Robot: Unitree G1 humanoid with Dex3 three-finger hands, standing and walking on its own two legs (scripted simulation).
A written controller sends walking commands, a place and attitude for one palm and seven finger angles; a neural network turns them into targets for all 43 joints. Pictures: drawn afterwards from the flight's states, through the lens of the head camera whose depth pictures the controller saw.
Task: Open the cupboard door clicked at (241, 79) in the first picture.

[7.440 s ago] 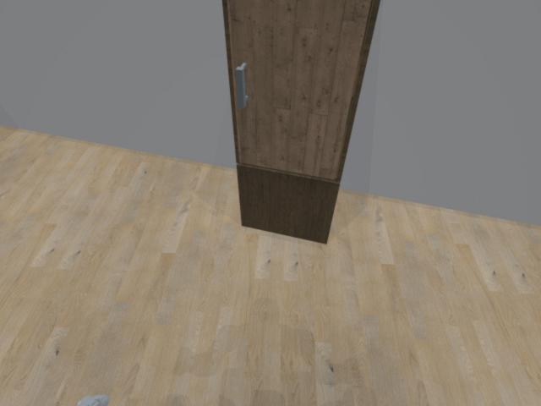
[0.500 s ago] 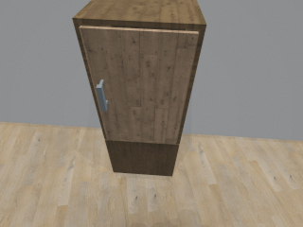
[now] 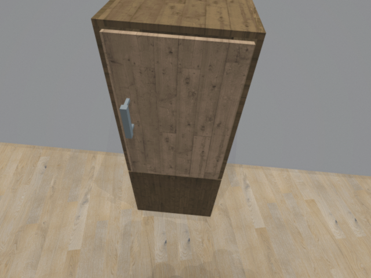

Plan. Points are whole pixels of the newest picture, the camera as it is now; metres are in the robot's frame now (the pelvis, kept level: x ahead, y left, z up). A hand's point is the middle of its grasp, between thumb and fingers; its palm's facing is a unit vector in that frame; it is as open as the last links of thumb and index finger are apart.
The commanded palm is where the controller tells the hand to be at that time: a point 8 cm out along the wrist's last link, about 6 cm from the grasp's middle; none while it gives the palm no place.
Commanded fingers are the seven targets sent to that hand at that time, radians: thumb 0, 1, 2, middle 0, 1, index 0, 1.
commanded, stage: look again from close up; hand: left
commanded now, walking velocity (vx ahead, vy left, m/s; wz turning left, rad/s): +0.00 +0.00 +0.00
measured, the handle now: (128, 118) +0.57 +0.22 -0.01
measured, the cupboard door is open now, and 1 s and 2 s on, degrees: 0 0 0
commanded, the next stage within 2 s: raise the hand with hooked fingers in 0.20 s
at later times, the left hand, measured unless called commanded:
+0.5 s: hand (99, 237) +0.21 +0.20 -0.03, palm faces +0.22 -0.96 -0.17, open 7.5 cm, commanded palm +0.13 +0.23 -0.06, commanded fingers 0.00 0.64 0.79 -0.22 -0.47 -0.22 -0.47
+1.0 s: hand (111, 239) +0.21 +0.18 -0.04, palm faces -0.11 -0.99 -0.09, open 10.3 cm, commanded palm +0.17 +0.25 -0.04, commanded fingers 0.00 0.06 0.54 -0.26 -0.84 -0.26 -0.84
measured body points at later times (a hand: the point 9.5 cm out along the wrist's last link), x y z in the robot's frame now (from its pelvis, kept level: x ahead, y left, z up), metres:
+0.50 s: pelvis +0.02 +0.02 -0.01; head +0.01 -0.01 +0.44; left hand +0.19 +0.25 -0.02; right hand +0.12 -0.24 -0.13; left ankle +0.05 +0.10 -0.74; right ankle +0.00 -0.10 -0.74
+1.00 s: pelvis -0.01 -0.02 -0.10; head +0.06 -0.02 +0.34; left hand +0.21 +0.23 -0.03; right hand +0.20 -0.23 -0.18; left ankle +0.05 +0.10 -0.74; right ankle +0.00 -0.10 -0.74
